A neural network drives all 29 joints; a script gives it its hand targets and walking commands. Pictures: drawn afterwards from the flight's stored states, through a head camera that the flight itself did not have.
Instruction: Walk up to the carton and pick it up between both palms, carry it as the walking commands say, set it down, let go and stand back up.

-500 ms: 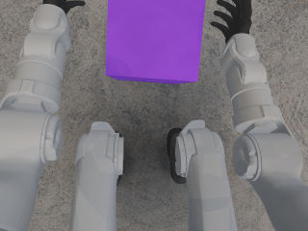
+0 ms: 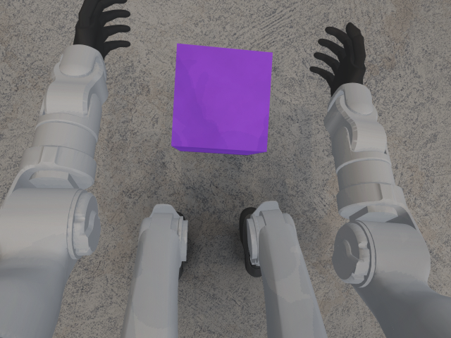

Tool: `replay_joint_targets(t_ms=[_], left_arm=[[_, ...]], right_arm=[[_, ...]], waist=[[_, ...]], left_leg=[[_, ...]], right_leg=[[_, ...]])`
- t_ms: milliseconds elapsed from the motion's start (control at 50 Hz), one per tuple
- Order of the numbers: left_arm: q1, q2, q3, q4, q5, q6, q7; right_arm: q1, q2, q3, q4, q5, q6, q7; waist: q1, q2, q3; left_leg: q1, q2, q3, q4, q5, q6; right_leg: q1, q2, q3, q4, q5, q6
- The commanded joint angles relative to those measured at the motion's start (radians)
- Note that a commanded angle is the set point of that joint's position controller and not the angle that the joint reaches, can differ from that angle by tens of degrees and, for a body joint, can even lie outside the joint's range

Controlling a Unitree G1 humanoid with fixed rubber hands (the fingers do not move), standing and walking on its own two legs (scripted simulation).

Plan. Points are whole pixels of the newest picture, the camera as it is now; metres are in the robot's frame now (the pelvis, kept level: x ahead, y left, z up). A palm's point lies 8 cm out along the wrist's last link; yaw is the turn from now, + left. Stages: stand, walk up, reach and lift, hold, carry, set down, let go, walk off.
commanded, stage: set down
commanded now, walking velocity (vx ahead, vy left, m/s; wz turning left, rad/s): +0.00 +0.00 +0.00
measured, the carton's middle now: (218, 110) +0.51 -0.01 -0.40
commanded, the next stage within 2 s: let go in 0.56 s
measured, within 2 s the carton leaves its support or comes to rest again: neither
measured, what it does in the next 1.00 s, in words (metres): rises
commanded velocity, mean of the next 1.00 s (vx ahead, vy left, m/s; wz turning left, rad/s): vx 0.00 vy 0.00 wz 0.00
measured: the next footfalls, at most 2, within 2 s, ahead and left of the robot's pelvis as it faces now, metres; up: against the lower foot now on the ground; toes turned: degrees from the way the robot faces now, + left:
none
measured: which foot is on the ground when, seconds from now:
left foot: down 0.00-1.00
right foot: down 0.00-1.00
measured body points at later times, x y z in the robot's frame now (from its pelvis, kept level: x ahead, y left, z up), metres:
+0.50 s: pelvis +0.03 +0.00 +0.13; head +0.31 +0.02 +0.48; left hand +0.54 +0.20 +0.03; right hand +0.50 -0.18 +0.03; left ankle +0.08 +0.12 -0.49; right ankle +0.10 -0.13 -0.49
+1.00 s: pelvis +0.07 +0.00 +0.21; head +0.29 +0.01 +0.60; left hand +0.42 +0.22 +0.09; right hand +0.40 -0.22 +0.10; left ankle +0.08 +0.12 -0.49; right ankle +0.10 -0.13 -0.49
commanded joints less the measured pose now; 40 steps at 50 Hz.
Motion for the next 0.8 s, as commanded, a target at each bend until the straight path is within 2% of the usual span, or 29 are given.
replay_joint_targets(t_ms=[0, 200, 400, 500, 580, 680, 740, 780], left_arm=[[-0.248, 0.100, 0.023, -0.116, 0.014, -0.016, -0.007], [-0.185, 0.079, 0.064, -0.091, 0.055, -0.033, -0.032], [-0.123, 0.046, 0.101, -0.115, 0.106, -0.052, -0.057], [-0.117, 0.003, 0.134, -0.044, 0.158, -0.076, -0.072], [-0.060, -0.022, 0.177, -0.024, 0.219, -0.076, -0.069], [0.086, -0.082, 0.192, -0.136, 0.263, -0.070, -0.015], [0.273, -0.123, 0.166, -0.267, 0.259, -0.072, 0.024], [0.389, -0.127, 0.139, -0.374, 0.247, -0.075, 0.038]], right_arm=[[-0.181, -0.094, -0.012, -0.121, -0.012, -0.015, 0.007], [-0.112, -0.055, -0.031, -0.128, -0.057, -0.025, 0.022], [-0.034, -0.014, -0.052, -0.164, -0.104, -0.041, 0.039], [-0.044, 0.021, -0.087, -0.097, -0.167, -0.063, 0.057], [-0.003, 0.032, -0.108, -0.065, -0.213, -0.068, 0.068], [0.120, 0.006, -0.091, -0.129, -0.248, -0.074, 0.102], [0.306, -0.014, -0.036, -0.213, -0.244, -0.078, 0.132], [0.429, -0.030, 0.015, -0.287, -0.222, -0.080, 0.150]], waist=[[-0.013, 0.106, -1.074], [-0.014, 0.084, -1.036], [-0.014, 0.081, -1.003], [-0.014, 0.062, -0.846], [-0.008, 0.060, -0.844], [-0.008, 0.088, -1.018], [0.005, 0.089, -1.119], [0.013, 0.076, -1.123]], left_leg=[[0.737, -0.028, 0.090, -0.211, 0.346, -0.009], [0.850, -0.032, 0.082, -0.405, 0.409, -0.003], [1.050, -0.024, 0.058, -0.623, 0.510, 0.008], [1.019, -0.019, 0.046, -0.708, 0.446, 0.004], [1.034, -0.017, 0.046, -0.736, 0.449, -0.004], [1.241, -0.010, 0.046, -0.741, 0.648, -0.012], [1.394, -0.004, 0.041, -0.755, 0.813, -0.013], [1.445, -0.004, 0.037, -0.782, 0.872, -0.013]], right_leg=[[0.532, 0.041, -0.133, -0.186, 0.302, 0.014], [0.703, 0.035, -0.108, -0.374, 0.382, 0.027], [0.864, 0.028, -0.081, -0.592, 0.475, 0.034], [0.836, 0.018, -0.086, -0.678, 0.407, 0.036], [0.881, 0.018, -0.086, -0.711, 0.412, 0.031], [0.977, 0.029, -0.086, -0.728, 0.541, 0.021], [1.058, 0.033, -0.080, -0.735, 0.651, 0.011], [1.130, 0.032, -0.066, -0.758, 0.706, 0.002]])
